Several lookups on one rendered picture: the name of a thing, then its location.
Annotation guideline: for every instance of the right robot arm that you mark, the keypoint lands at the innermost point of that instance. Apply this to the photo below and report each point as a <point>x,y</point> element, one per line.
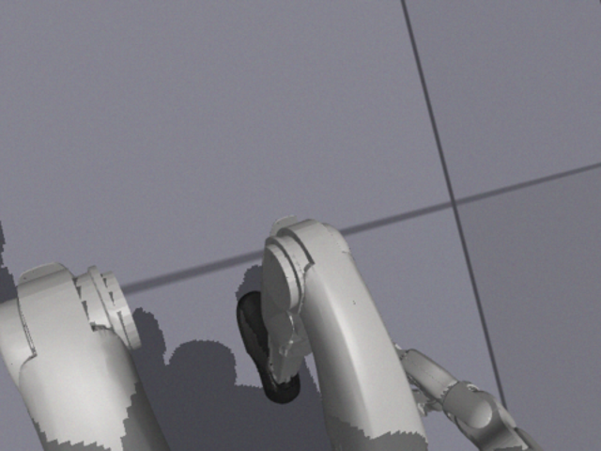
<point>484,421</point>

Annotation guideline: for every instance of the right robot foot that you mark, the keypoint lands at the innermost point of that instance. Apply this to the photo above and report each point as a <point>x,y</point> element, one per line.
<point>255,338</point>

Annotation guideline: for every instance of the right robot hand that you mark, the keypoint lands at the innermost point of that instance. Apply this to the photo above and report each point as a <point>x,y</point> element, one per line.
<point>431,378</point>

